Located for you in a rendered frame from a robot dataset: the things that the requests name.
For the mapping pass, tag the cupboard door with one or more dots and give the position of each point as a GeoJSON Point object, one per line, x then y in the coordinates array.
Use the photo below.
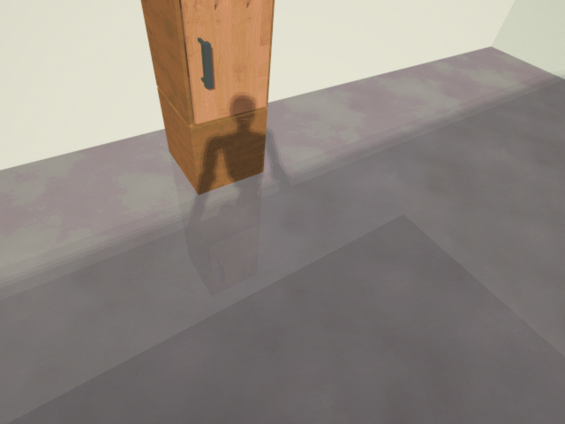
{"type": "Point", "coordinates": [239, 34]}

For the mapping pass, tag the handle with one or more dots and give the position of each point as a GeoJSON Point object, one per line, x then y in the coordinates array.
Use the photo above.
{"type": "Point", "coordinates": [207, 64]}

